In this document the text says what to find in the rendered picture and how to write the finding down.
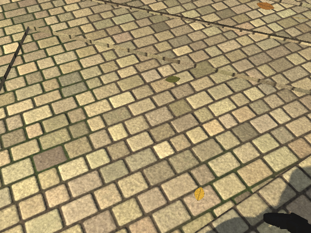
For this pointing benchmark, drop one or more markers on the right robot hand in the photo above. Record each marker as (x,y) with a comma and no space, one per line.
(292,222)

